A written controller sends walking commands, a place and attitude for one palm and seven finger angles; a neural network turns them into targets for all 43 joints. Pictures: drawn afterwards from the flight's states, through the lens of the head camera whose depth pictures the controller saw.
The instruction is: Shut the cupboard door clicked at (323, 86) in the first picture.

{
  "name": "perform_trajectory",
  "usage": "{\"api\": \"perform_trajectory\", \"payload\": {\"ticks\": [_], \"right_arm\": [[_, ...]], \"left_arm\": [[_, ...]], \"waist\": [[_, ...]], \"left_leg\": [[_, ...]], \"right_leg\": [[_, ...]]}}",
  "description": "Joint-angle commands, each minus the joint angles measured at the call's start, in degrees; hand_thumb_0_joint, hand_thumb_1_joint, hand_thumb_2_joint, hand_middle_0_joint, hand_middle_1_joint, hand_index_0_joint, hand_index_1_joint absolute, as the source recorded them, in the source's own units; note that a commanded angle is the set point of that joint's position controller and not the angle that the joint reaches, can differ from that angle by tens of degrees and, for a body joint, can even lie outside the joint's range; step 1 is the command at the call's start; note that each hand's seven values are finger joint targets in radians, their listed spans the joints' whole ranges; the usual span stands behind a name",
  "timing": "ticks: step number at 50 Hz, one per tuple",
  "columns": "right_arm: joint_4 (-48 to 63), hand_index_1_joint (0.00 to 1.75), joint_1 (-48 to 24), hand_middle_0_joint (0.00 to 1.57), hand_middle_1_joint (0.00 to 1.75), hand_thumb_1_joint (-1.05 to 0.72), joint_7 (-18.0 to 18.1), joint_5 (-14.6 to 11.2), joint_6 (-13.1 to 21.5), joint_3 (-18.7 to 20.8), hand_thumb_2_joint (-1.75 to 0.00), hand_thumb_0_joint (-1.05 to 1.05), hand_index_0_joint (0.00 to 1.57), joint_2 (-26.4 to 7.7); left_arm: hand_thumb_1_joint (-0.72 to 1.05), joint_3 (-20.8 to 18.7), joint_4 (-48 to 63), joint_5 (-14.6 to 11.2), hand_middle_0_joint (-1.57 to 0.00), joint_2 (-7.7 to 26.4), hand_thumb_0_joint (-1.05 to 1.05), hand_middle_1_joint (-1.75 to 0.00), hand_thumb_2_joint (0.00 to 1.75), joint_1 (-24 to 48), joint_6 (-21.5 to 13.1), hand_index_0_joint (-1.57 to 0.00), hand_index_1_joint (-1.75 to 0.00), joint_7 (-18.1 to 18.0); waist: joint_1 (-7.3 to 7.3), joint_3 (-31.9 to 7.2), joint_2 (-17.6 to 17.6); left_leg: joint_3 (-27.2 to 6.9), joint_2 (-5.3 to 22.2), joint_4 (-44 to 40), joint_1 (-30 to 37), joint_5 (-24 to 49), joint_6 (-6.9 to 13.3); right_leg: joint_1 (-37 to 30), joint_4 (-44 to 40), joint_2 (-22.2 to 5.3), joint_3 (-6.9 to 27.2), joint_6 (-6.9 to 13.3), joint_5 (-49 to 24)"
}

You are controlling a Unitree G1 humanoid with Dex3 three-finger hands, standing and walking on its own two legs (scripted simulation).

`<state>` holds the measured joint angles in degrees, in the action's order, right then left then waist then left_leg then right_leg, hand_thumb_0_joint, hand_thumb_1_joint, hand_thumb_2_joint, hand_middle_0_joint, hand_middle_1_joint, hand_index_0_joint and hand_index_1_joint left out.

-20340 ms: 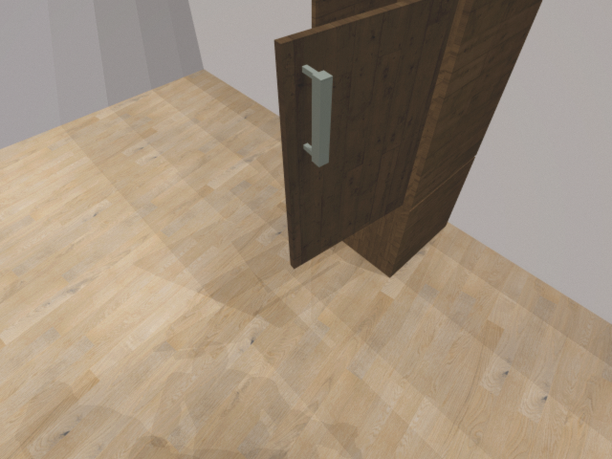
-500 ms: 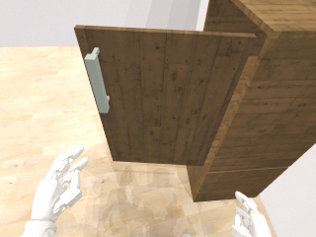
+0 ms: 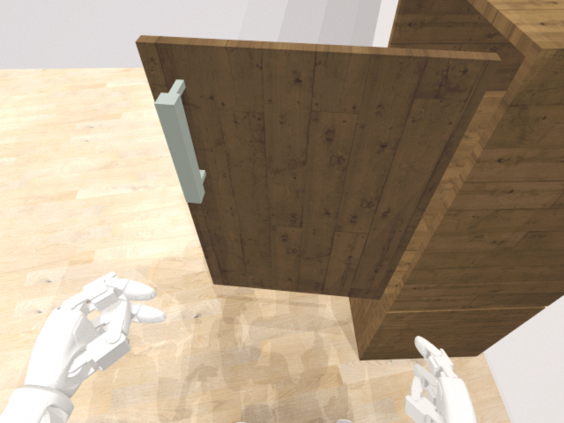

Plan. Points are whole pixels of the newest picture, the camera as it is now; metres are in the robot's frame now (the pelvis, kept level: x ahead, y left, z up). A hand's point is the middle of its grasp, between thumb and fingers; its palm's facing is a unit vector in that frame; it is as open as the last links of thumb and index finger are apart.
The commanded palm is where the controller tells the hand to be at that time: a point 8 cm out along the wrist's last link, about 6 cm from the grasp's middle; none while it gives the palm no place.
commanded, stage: raise the hand and make a fist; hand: left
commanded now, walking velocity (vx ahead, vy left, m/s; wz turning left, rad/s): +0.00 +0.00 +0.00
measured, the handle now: (187, 145) +0.44 +0.16 +0.17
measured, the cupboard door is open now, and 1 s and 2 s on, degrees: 82 82 82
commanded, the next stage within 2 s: bring the fist close to the handle in 1.12 s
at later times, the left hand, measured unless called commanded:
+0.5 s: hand (93, 295) +0.22 +0.22 +0.15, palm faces +0.01 -1.00 -0.07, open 3.0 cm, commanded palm +0.19 +0.26 +0.15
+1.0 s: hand (108, 276) +0.24 +0.20 +0.16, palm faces +0.00 -1.00 -0.08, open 3.1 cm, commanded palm +0.21 +0.24 +0.18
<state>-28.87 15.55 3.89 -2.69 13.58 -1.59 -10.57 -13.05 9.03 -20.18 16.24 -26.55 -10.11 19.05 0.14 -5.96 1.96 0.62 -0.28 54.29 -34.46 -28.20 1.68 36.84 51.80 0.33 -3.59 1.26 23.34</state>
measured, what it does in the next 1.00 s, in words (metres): stands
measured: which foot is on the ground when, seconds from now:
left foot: down 0.00-1.00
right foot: down 0.00-1.00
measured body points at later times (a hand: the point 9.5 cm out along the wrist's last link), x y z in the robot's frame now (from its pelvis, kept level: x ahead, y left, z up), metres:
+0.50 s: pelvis +0.01 +0.02 +0.02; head +0.00 +0.01 +0.47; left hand +0.22 +0.27 +0.15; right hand +0.21 -0.20 -0.03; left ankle -0.01 +0.10 -0.69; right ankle +0.03 -0.11 -0.69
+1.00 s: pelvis +0.01 +0.00 +0.04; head +0.00 -0.01 +0.49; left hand +0.23 +0.25 +0.17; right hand +0.20 -0.22 -0.02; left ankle -0.01 +0.10 -0.69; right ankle +0.03 -0.11 -0.69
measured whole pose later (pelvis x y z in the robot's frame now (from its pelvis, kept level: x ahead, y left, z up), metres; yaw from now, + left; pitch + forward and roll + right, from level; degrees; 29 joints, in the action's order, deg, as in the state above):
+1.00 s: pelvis +0.01 +0.00 +0.04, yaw +1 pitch -1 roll -1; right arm -33.7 14.4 4.7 -3.2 15.0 -3.8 -14.1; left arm -12.2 12.8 -16.7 17.2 -15.7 4.3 14.4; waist 2.0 -2.6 2.4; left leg 0.6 -1.3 35.1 -13.7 -20.7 2.0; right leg 16.4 34.0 -0.1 -3.2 0.7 16.9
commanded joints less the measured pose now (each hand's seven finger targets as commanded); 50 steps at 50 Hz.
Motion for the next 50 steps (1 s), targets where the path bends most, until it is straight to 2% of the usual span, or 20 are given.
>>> {"api": "perform_trajectory", "payload": {"ticks": [1, 4, 6, 8, 10, 13, 14, 18, 19, 24, 28, 33, 36, 38, 39, 41, 43, 47, 48, 50], "right_arm": [[9.1, 0.30, -4.9, 0.20, 0.30, -0.90, -0.5, 0.0, 4.1, 3.4, -0.90, 0.00, 0.20, -8.1], [8.0, 0.30, -3.5, 0.20, 0.30, -0.90, -0.5, -0.1, 5.3, 3.4, -0.90, 0.00, 0.20, -9.8], [8.0, 0.30, -3.2, 0.20, 0.30, -0.90, 0.0, -0.5, 6.3, 3.5, -0.90, 0.00, 0.20, -10.6], [7.3, 0.30, -3.9, 0.20, 0.30, -0.90, 0.6, -0.4, 6.9, 3.4, -0.90, 0.00, 0.20, -11.2], [7.6, 0.30, -4.0, 0.20, 0.30, -0.90, 0.9, -0.6, 7.0, 3.2, -0.90, 0.00, 0.20, -10.7], [6.9, 0.30, -5.1, 0.20, 0.30, -0.90, 1.1, -0.4, 6.8, 2.6, -0.90, 0.00, 0.20, -10.2], [7.0, 0.30, -5.2, 0.20, 0.30, -0.90, 1.0, -0.4, 6.6, 2.1, -0.90, 0.00, 0.20, -9.6], [6.2, 0.30, -5.9, 0.20, 0.30, -0.90, 0.6, -0.8, 6.4, 1.7, -0.90, 0.00, 0.20, -10.0], [6.3, 0.30, -5.7, 0.20, 0.30, -0.90, 0.5, -1.0, 6.4, 1.6, -0.90, 0.00, 0.20, -9.9], [6.6, 0.30, -5.8, 0.20, 0.30, -0.90, 0.9, -1.2, 6.2, 1.4, -0.90, 0.00, 0.20, -10.5], [6.1, 0.30, -6.7, 0.20, 0.30, -0.90, 1.4, -0.7, 5.9, 0.8, -0.90, 0.00, 0.20, -10.5], [4.7, 0.30, -7.7, 0.20, 0.30, -0.90, 1.3, -0.8, 5.9, 0.1, -0.90, 0.00, 0.20, -9.8], [4.1, 0.30, -8.2, 0.20, 0.30, -0.90, 1.5, -1.4, 6.0, -0.2, -0.90, 0.00, 0.20, -9.7], [3.7, 0.30, -8.0, 0.20, 0.30, -0.90, 1.6, -1.6, 6.0, 0.1, -0.90, 0.00, 0.20, -10.3], [4.0, 0.30, -8.0, 0.20, 0.30, -0.90, 1.5, -1.7, 5.6, 0.1, -0.90, 0.00, 0.20, -10.3], [4.6, 0.30, -8.7, 0.20, 0.30, -0.90, 1.5, -1.9, 5.0, 0.3, -0.90, 0.00, 0.20, -10.4], [5.0, 0.30, -9.6, 0.20, 0.30, -0.90, 1.5, -1.5, 4.7, 0.4, -0.90, 0.00, 0.20, -10.7], [5.9, 0.30, -9.5, 0.20, 0.30, -0.90, 1.2, -0.6, 5.2, 0.1, -0.90, 0.00, 0.20, -9.2], [5.2, 0.30, -9.1, 0.20, 0.30, -0.90, 1.1, -0.4, 5.4, 0.1, -0.90, 0.00, 0.20, -9.4], [4.4, 0.30, -8.6, 0.20, 0.30, -0.90, 1.0, -0.5, 5.8, -0.1, -0.90, 0.00, 0.20, -8.8]], "left_arm": [[0.90, -4.7, 14.5, -0.9, -0.93, 4.1, 0.00, -1.10, 0.90, -3.2, -7.5, -0.93, -1.10, -3.7], [0.90, 0.5, 13.2, 0.9, -0.99, 3.0, 0.00, -1.16, 0.90, -0.2, -8.2, -0.99, -1.16, -2.0], [0.90, 1.6, 14.1, 1.3, -1.02, 4.0, 0.00, -1.20, 0.90, 1.5, -8.0, -1.02, -1.20, -0.8], [0.90, -1.2, 15.7, 1.6, -1.06, 8.1, 0.00, -1.24, 0.90, 3.9, -7.7, -1.06, -1.24, -0.9], [0.90, -3.1, 17.5, 1.7, -1.10, 9.3, 0.00, -1.28, 0.90, 5.3, -7.5, -1.10, -1.28, -1.6], [0.90, -7.6, 19.5, 1.2, -1.15, 12.1, 0.00, -1.34, 0.90, 6.7, -7.6, -1.15, -1.34, -4.2], [0.90, -6.3, 19.2, 0.9, -1.17, 9.8, 0.00, -1.36, 0.90, 6.5, -7.2, -1.17, -1.36, -4.6], [0.90, -4.8, 14.7, 0.4, -1.24, 7.3, 0.00, -1.44, 0.90, 6.6, -3.4, -1.24, -1.44, -4.6], [0.90, -2.8, 14.8, 0.6, -1.26, 6.0, 0.00, -1.46, 0.90, 7.2, -2.0, -1.26, -1.46, -4.0], [0.90, -0.7, 15.0, 1.8, -1.30, 6.8, 0.00, -1.50, 0.90, 11.7, 4.5, -1.30, -1.50, -2.3], [0.90, -6.5, 18.4, 2.2, -1.30, 13.0, 0.00, -1.50, 0.90, 18.0, 4.9, -1.30, -1.50, -4.1], [0.90, -7.2, 18.1, 1.3, -1.30, 12.0, 0.00, -1.50, 0.90, 23.0, 4.5, -1.30, -1.50, -5.1], [0.90, -3.1, 15.1, 1.5, -1.30, 8.7, 0.00, -1.50, 0.90, 25.0, 7.4, -1.30, -1.50, -3.9], [0.90, -3.0, 9.7, 1.4, -1.30, 8.0, 0.00, -1.50, 0.90, 20.4, 10.2, -1.30, -1.50, -2.9], [0.90, -1.9, 8.9, 1.5, -1.30, 6.6, 0.00, -1.50, 0.90, 19.3, 11.7, -1.30, -1.50, -2.3], [0.90, -2.7, 9.7, 1.5, -1.30, 7.5, 0.00, -1.50, 0.90, 18.9, 13.6, -1.30, -1.50, -1.7], [0.90, -5.9, 12.3, 1.6, -1.30, 11.1, 0.00, -1.50, 0.90, 19.4, 13.5, -1.30, -1.50, -2.5], [0.90, -7.5, 21.1, 2.1, -1.30, 12.0, 0.00, -1.50, 0.90, 23.8, 8.7, -1.30, -1.50, -5.2], [0.90, -8.7, 22.3, 2.2, -1.30, 13.8, 0.00, -1.50, 0.90, 24.5, 7.2, -1.30, -1.50, -6.1], [0.90, -6.4, 20.4, 2.5, -1.30, 10.7, 0.00, -1.50, 0.90, 24.2, 5.4, -1.30, -1.50, -6.6]], "waist": [[2.54, -8.1, 0.1], [-0.60, -5.2, -0.3], [-1.20, -5.8, -0.7], [-1.07, -6.5, -1.1], [-0.24, -8.5, -1.0], [1.54, -9.0, 2.1], [1.49, -8.1, 2.8], [1.34, -4.1, 1.8], [1.29, -4.0, 3.4], [0.83, -1.9, 0.1], [1.83, -3.1, -0.4], [2.21, -4.8, 3.0], [1.60, -1.7, 4.2], [1.88, 0.3, -0.9], [1.94, 0.8, -1.6], [1.99, 1.5, -2.6], [2.68, 0.4, -3.9], [3.16, -6.9, 1.3], [3.11, -6.7, 1.5], [2.24, -4.5, 3.1]], "left_leg": [[-3.3, -0.4, -9.8, 2.5, 24.1, -1.4], [-3.5, 0.0, -10.1, 3.5, 20.0, -0.9], [-4.0, 0.1, -10.9, 4.4, 16.1, -0.6], [-4.4, 0.2, -11.4, 5.2, 14.9, -0.4], [-4.7, 0.2, -13.0, 7.0, 15.0, -0.3], [-4.9, 0.4, -14.8, 9.1, 17.2, -0.9], [-4.7, 0.5, -15.6, 9.7, 17.4, -1.0], [-4.6, 0.9, -17.1, 10.7, 20.6, -1.5], [-4.2, 0.8, -17.6, 11.7, 21.4, -1.6], [-4.2, 1.0, -19.9, 13.5, 21.1, -0.9], [-4.6, 1.0, -21.6, 16.0, 21.2, -0.8], [-4.2, 0.8, -23.1, 19.8, 23.5, -1.3], [-4.3, 0.8, -24.6, 20.2, 21.2, -1.3], [-4.2, 0.9, -24.9, 19.1, 20.5, -1.0], [-3.8, 0.7, -25.1, 18.3, 19.8, -0.8], [-3.5, 0.5, -25.4, 17.7, 17.7, -0.5], [-3.3, 0.4, -25.1, 17.8, 18.4, -0.3], [-3.0, 0.1, -24.9, 22.2, 24.4, -0.6], [-2.8, 0.2, -24.4, 22.5, 25.3, -0.7], [-2.6, 0.2, -24.6, 22.4, 24.0, -0.8]], "right_leg": [[-12.4, -5.7, 0.2, 0.0, -0.3, -20.1], [-9.1, -7.6, 0.1, 0.1, -0.5, -14.9], [-8.8, -9.2, -0.1, 0.5, -0.6, -10.8], [-10.4, -10.3, -0.4, 1.2, -0.3, -9.0], [-12.1, -10.9, -0.4, 0.7, -0.3, -8.6], [-14.4, -10.8, -0.3, 0.0, 0.2, -10.3], [-14.5, -11.2, -0.2, -0.5, 0.2, -10.5], [-16.0, -13.0, -0.1, -1.1, 0.3, -14.2], [-16.3, -13.4, -0.2, -1.0, 0.1, -15.0], [-18.3, -16.7, -0.3, -0.5, -0.2, -16.2], [-20.7, -18.0, -0.3, -0.5, 0.0, -15.2], [-22.8, -19.2, -0.3, -0.5, 0.3, -16.8], [-21.8, -20.8, -0.3, -0.6, 0.2, -15.3], [-22.4, -21.9, -0.4, -0.2, 0.1, -15.6], [-22.4, -22.1, -0.5, -0.3, 0.0, -15.2], [-22.2, -22.9, -0.7, 0.0, -0.3, -13.2], [-23.8, -23.3, -1.0, 0.8, -0.3, -13.1], [-26.1, -21.2, -0.6, 0.1, -0.2, -18.4], [-26.2, -21.2, -0.5, 0.5, -0.1, -19.4], [-24.5, -21.5, -0.4, 0.1, -0.1, -18.2]]}}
